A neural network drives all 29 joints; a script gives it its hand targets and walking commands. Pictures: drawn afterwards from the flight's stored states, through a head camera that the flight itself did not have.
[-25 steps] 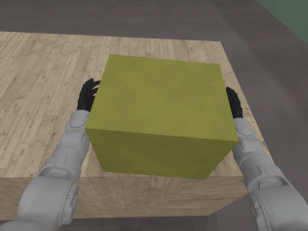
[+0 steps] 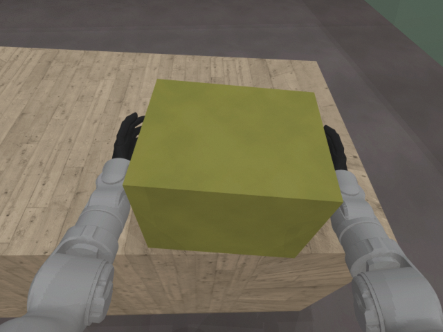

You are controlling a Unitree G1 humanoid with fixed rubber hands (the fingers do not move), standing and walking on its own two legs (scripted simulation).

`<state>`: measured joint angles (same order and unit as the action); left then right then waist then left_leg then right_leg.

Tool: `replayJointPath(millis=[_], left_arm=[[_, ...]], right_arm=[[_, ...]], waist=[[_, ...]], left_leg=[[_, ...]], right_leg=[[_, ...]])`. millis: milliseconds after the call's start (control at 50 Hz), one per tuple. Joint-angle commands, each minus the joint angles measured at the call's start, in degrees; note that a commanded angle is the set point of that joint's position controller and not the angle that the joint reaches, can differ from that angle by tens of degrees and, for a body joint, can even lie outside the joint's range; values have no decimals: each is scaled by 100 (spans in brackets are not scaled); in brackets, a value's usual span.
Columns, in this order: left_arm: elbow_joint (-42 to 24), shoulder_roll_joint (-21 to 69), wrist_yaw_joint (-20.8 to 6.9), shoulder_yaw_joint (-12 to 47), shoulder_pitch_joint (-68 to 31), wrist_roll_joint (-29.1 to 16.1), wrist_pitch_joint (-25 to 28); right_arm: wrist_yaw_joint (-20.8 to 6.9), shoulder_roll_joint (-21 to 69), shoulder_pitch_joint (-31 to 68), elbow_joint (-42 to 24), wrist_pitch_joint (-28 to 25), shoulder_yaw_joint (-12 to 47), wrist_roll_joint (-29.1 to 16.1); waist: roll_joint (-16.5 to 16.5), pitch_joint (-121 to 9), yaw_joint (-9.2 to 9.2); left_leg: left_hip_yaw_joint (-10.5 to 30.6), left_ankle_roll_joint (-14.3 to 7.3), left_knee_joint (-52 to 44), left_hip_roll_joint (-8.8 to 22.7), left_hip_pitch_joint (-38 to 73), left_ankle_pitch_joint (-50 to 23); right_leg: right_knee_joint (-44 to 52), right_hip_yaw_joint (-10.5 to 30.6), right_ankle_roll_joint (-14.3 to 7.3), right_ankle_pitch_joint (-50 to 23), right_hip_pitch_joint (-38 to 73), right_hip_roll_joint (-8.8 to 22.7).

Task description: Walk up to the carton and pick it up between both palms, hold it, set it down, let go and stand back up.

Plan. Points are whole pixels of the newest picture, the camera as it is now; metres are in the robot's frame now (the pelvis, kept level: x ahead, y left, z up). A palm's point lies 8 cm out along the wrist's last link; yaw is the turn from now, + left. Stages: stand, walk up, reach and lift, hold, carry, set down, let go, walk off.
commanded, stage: reach and lift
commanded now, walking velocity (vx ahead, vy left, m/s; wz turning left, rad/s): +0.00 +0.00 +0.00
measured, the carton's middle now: (228, 172) +0.42 +0.00 +0.05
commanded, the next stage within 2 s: none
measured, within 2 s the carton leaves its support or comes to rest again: leaves its support in 0.58 s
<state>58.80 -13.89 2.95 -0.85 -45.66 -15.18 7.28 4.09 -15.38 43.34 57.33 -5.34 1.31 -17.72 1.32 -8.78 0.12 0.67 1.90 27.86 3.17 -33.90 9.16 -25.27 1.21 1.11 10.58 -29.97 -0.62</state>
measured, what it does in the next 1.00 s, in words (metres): stands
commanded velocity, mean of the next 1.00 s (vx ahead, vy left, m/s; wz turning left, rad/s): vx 0.00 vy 0.00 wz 0.00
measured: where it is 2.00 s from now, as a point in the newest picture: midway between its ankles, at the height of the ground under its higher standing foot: outside the picture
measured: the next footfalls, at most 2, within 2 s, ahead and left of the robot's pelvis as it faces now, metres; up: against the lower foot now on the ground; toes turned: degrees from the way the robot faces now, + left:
none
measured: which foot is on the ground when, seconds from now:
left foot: down 0.00-1.00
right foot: down 0.00-1.00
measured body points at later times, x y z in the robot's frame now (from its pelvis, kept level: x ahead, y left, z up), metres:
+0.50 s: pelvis +0.00 +0.00 +0.00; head +0.05 +0.02 +0.45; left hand +0.44 +0.20 +0.08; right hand +0.43 -0.19 +0.08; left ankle +0.03 +0.14 -0.73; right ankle +0.00 -0.14 -0.73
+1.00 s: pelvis +0.00 -0.01 +0.00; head +0.03 +0.01 +0.45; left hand +0.43 +0.19 +0.10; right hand +0.42 -0.20 +0.10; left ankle +0.03 +0.13 -0.73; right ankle +0.00 -0.14 -0.73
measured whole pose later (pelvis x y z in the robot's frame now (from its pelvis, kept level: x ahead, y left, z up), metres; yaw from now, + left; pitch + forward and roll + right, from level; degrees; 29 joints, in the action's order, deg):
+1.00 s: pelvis +0.00 -0.01 +0.00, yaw +0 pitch +14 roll -1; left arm 67.5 -12.5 2.8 -0.9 -45.6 -9.6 22.5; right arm 3.8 -11.8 40.2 59.0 -15.9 -6.8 -5.7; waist 1.3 -10.9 0.1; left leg 0.6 2.0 25.2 2.8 -31.1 7.8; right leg -25.3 1.2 1.1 10.5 -28.4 -0.3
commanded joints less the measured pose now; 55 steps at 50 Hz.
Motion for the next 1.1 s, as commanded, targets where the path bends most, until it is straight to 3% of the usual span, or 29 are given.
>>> replayJointPath(millis=[0, 140, 160, 180, 320, 380, 440, 500, 700, 860, 1080], left_arm=[[-1056, 69, 71, -1, -3004, 458, 478], [-1095, 294, 6, 2, -2988, 628, 554], [-1077, 329, -3, -19, -3003, 669, 548], [-1063, 392, -29, 30, -3041, 668, 558], [-886, 1096, -204, 47, -3041, 932, 687], [-941, 2073, -439, 325, -3241, 1039, 804], [-541, 3813, -880, 747, -3574, 1238, 909], [-474, 4082, -938, 1084, -3627, 1104, 1118], [-690, 4336, -792, 1230, -4198, 1108, 1718], [-319, 4039, -784, 989, -4294, 1193, 2004], [-746, 4169, -758, 1234, -4293, 1059, 2195]], right_arm=[[-86, 168, 3054, -1480, -432, -293, 528], [-121, 430, 3040, -1454, -476, -353, 741], [-143, 494, 3048, -1509, -487, -323, 711], [-145, 492, 3072, -1436, -479, -369, 766], [-308, 1319, 3189, -1719, -592, -195, 1025], [-524, 2498, 3371, -1881, -645, 133, 1182], [-893, 4273, 3642, -2028, -661, 573, 1572], [-972, 4334, 3435, -1819, -743, 772, 1615], [-1036, 4378, 3874, -1724, -1283, 816, 1702], [-986, 4165, 3873, -1269, -1600, 766, 1990], [-927, 4267, 4016, -1533, -1945, 1080, 1979]], waist=[[-446, -4603, -169], [-549, -4615, -79], [-544, -4626, -160], [-506, -4521, -87], [-448, -4651, -157], [-454, -4744, -127], [-449, -4684, -99], [-505, -4681, 3], [-633, -4514, -83], [-369, -4090, -42], [-394, -4621, -41]], left_leg=[[-279, 222, 268, -236, 2723, -2041], [-273, 222, 268, -243, 2831, -2221], [-294, 227, 243, -252, 2810, -2270], [-275, 230, 220, -242, 2842, -2189], [-278, 172, 180, -282, 2880, -2305], [-252, 148, 162, -316, 2922, -2521], [-205, 108, 75, -383, 2846, -2518], [-120, 199, 42, -381, 2929, -2583], [-49, 215, -134, -352, 2994, -2229], [-161, 77, -367, -359, 2666, -1529], [-176, 73, -285, -377, 2650, -2064]], right_leg=[[197, -432, -36, -1467, 709, -170], [215, -453, -17, -1656, 820, -144], [214, -434, -19, -1670, 878, -161], [250, -439, -9, -1586, 840, -151], [247, -420, 11, -1773, 1150, -128], [256, -393, 22, -2043, 1292, -94], [224, -351, 33, -2309, 1451, -65], [215, -369, 55, -2655, 1753, -58], [429, -447, -18, -2123, 1627, -65], [522, -399, 2, -1499, 1641, -23], [459, -407, -6, -1980, 1840, -93]])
